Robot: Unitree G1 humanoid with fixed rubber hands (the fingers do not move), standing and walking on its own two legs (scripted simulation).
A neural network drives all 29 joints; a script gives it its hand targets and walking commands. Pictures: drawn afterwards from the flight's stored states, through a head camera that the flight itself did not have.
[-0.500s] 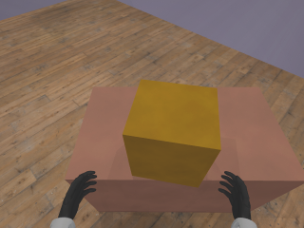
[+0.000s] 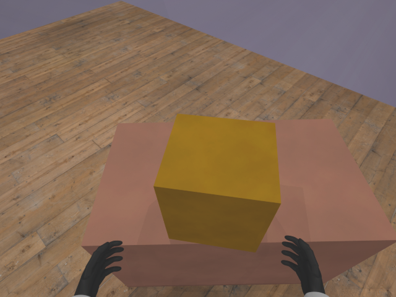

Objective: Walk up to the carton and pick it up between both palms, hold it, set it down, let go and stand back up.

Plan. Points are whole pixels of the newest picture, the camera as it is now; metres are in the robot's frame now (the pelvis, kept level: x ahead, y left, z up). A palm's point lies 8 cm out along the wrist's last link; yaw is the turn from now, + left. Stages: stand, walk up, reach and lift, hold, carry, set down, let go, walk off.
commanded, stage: set down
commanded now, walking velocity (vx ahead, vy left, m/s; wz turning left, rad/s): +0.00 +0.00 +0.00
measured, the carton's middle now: (217, 185) +0.39 -0.03 -0.08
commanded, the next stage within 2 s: let go in 1.52 s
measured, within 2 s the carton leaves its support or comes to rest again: neither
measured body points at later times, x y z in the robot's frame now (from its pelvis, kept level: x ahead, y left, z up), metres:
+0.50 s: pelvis +0.00 -0.01 +0.00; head +0.01 +0.00 +0.45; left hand +0.18 +0.24 -0.07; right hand +0.17 -0.22 -0.08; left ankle -0.01 +0.12 -0.74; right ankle -0.03 -0.13 -0.74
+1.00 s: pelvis +0.00 -0.01 +0.00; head +0.01 -0.01 +0.45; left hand +0.17 +0.23 -0.08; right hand +0.17 -0.22 -0.09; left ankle -0.01 +0.12 -0.74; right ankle -0.03 -0.13 -0.74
